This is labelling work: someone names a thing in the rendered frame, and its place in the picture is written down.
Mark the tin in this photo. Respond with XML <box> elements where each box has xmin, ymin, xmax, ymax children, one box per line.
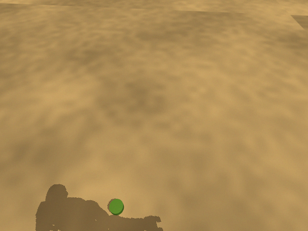
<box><xmin>109</xmin><ymin>199</ymin><xmax>124</xmax><ymax>215</ymax></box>

